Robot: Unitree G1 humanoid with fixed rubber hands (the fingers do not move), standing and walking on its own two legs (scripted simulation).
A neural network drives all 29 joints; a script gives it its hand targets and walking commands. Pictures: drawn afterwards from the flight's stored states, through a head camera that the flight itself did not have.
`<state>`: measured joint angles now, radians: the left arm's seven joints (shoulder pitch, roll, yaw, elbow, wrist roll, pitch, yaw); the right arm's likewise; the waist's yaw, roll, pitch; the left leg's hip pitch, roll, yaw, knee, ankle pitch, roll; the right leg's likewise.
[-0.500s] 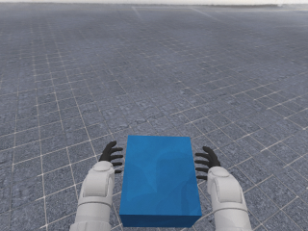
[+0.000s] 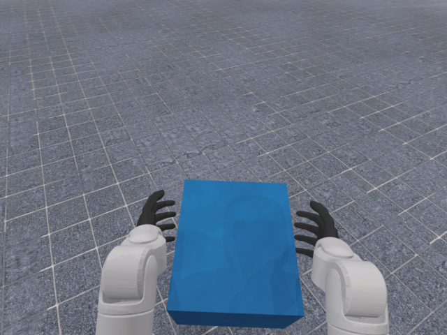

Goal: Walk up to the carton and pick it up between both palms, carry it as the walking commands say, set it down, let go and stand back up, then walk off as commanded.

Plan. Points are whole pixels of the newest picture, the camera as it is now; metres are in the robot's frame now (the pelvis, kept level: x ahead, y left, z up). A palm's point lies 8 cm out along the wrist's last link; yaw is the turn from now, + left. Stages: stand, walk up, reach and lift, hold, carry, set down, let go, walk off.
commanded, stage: carry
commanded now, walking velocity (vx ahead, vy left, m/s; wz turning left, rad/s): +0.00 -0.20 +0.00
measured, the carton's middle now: (233, 252) +0.30 -0.01 +0.00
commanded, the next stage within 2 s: none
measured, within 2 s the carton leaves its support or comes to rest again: neither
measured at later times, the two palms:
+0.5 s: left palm (195, 266) +0.22 +0.05 +0.11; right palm (395, 284) +0.20 -0.23 +0.11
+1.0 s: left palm (294, 311) +0.16 -0.08 +0.11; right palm out of the picture +0.14 -0.36 +0.10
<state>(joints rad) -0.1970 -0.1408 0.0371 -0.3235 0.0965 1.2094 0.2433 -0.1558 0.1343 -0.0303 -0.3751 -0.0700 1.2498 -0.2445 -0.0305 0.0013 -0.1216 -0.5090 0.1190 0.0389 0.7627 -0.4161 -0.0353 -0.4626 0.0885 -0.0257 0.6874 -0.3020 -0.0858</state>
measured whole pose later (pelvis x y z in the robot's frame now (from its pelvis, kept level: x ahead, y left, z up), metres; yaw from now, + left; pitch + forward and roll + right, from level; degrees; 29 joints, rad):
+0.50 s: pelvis -0.06 -0.07 +0.01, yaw -1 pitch +5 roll +0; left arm -0.20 -0.14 0.03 -0.35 0.10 1.24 0.24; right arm -0.15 0.13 -0.03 -0.42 -0.07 1.28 -0.25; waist -0.03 0.01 -0.10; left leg -0.55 0.10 0.11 0.95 -0.47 -0.03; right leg -0.44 -0.01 -0.12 0.60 -0.24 -0.06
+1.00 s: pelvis -0.12 -0.20 +0.01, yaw -1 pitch +4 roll +1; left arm -0.19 -0.14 0.03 -0.37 0.09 1.23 0.24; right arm -0.15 0.13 -0.03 -0.43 -0.08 1.26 -0.24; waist -0.03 0.02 -0.07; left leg -0.56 0.11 0.10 1.00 -0.50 -0.04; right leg -0.44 -0.03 -0.12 0.59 -0.22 -0.06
